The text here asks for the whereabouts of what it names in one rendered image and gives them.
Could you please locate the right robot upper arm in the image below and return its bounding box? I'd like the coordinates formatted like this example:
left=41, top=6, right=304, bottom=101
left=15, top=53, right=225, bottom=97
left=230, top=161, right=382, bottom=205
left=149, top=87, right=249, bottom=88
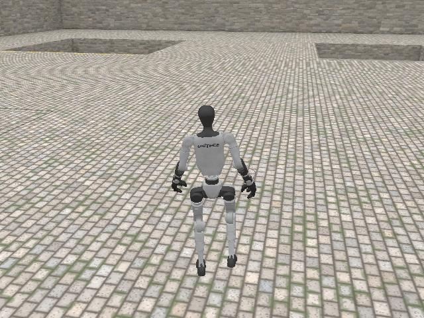
left=222, top=132, right=243, bottom=169

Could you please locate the left robot forearm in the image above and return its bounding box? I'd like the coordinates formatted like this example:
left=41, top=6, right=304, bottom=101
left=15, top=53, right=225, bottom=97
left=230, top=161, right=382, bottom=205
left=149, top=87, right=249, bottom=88
left=172, top=161, right=185, bottom=184

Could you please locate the robot left hand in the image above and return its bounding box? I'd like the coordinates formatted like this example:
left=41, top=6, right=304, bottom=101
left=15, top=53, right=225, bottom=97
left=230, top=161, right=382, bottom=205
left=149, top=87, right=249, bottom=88
left=172, top=180, right=187, bottom=193

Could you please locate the left robot upper arm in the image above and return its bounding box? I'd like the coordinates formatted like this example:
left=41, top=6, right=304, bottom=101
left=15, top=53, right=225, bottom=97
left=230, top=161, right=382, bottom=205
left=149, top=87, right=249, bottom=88
left=178, top=135, right=195, bottom=171

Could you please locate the robot right thigh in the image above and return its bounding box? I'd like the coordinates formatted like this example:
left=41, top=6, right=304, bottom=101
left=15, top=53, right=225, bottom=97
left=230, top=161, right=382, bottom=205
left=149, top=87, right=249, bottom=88
left=221, top=184, right=236, bottom=224

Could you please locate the left robot shin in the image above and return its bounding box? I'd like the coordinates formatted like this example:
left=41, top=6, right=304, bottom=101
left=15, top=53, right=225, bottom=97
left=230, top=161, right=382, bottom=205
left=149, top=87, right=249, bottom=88
left=194, top=221, right=205, bottom=267

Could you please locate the robot right hand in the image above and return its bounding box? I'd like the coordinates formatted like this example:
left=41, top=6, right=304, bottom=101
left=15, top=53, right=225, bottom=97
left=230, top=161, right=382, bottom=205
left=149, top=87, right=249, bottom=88
left=241, top=182, right=256, bottom=199

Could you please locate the right robot forearm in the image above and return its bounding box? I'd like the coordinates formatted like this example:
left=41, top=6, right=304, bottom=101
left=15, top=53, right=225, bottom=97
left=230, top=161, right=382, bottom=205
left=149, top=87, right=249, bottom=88
left=237, top=158, right=254, bottom=186

